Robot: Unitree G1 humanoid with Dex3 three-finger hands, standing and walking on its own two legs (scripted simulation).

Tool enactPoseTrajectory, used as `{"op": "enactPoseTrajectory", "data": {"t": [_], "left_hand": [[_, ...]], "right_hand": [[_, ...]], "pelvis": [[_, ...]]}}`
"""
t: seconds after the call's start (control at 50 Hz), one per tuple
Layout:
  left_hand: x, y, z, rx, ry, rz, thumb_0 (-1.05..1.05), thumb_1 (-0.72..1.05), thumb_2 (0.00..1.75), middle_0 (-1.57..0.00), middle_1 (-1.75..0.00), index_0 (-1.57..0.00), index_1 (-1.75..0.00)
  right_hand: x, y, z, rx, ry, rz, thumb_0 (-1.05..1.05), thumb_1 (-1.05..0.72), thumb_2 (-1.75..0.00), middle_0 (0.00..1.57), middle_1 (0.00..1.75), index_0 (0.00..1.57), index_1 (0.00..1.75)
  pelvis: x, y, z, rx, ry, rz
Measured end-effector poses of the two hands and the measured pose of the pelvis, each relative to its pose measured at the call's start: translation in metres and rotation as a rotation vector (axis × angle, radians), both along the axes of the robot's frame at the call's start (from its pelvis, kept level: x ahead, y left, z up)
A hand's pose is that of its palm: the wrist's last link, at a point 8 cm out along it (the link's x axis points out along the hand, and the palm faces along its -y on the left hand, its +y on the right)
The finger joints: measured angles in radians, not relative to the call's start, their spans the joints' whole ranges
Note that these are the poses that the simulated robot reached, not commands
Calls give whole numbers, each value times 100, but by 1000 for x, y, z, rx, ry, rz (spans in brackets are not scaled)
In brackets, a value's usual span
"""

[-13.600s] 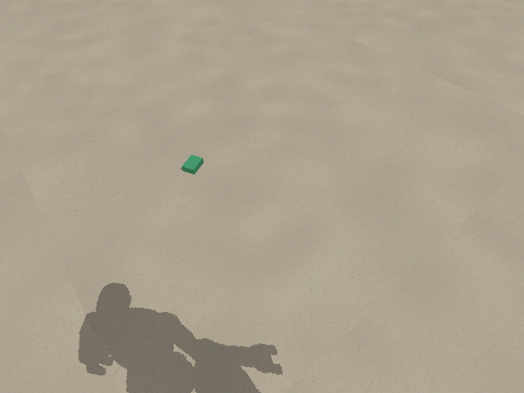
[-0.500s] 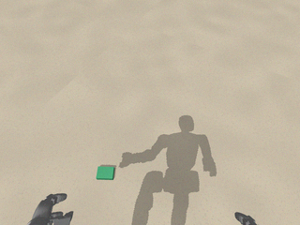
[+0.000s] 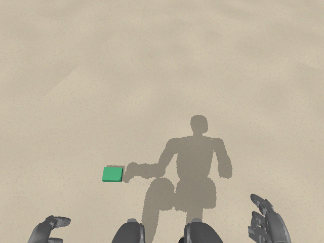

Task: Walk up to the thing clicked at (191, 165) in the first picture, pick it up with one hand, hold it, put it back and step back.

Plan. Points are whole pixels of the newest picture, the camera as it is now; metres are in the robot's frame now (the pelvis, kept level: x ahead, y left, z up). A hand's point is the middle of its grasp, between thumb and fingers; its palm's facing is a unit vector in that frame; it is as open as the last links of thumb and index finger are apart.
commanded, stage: rise first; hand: left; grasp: from above
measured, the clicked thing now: (112, 174) +0.47 +0.26 -0.68
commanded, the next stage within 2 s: none
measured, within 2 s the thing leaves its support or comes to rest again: neither
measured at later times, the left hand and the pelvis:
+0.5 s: hand (78, 203) +0.27 +0.31 -0.33, palm faces -0.48 -0.47 -0.74, open 13.0 cm; pelvis -0.06 -0.01 -0.20, yaw -1 degrees
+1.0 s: hand (89, 183) +0.37 +0.31 -0.45, palm faces -0.50 -0.13 -0.85, open 13.0 cm; pelvis -0.08 +0.00 -0.31, yaw -5 degrees
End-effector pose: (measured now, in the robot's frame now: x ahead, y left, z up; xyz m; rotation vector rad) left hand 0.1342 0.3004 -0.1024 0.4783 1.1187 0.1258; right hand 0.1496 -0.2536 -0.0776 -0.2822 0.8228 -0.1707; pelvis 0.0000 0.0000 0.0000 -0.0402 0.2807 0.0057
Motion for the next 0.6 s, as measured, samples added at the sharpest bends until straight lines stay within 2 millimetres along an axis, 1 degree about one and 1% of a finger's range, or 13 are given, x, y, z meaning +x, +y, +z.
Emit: {"op": "enactPoseTrajectory", "data": {"t": [0.08, 0.14, 0.2, 0.3, 0.38, 0.48, 0.54, 0.6], "left_hand": [[7, 6, -18, 35, 7, -54, 0, -33, 74, -38, -81, -37, -81], [21, 11, -39, 79, -4, -125, 0, -32, 73, -38, -81, -38, -81], [41, 14, -64, 121, -34, -222, 0, -31, 73, -38, -82, -38, -82], [80, 15, -104, 210, -107, -377, 0, -32, 75, -36, -85, -36, -86], [109, 20, -132, 292, -145, -465, 0, -35, 78, -33, -88, -33, -89], [137, 25, -170, 361, -145, -578, 0, -38, 82, -29, -91, -29, -91], [153, 25, -190, 397, -162, -652, 0, -38, 84, -28, -91, -28, -91], [169, 24, -209, 424, -186, -717, 0, -38, 85, -27, -91, -27, -91]], "right_hand": [[8, 4, -13, -4, -33, 40, 1, -93, -90, 21, 30, 20, 30], [11, 2, -33, -11, -43, 71, 1, -93, -90, 21, 30, 20, 30], [10, -2, -62, -17, -32, 92, 1, -93, -90, 21, 30, 20, 30], [-1, -13, -121, -19, 27, 95, 1, -93, -90, 21, 30, 20, 30], [-19, -21, -170, -11, 103, 76, 1, -93, -90, 21, 30, 20, 30], [-52, -27, -226, 2, 219, 57, 1, -93, -91, 21, 30, 20, 30], [-76, -30, -254, 3, 291, 46, 1, -93, -91, 21, 30, 20, 30], [-100, -33, -277, -1, 362, 31, 1, -93, -90, 21, 30, 20, 30]], "pelvis": [[-5, 0, -17, -1, 43, 1], [-10, -1, -38, 1, 88, 0], [-17, -2, -64, 4, 138, -3], [-29, -4, -113, 8, 214, -6], [-40, -7, -149, 7, 261, -8], [-53, -11, -190, 1, 307, -10], [-61, -12, -213, -4, 319, -13], [-68, -13, -234, -13, 326, -19]]}}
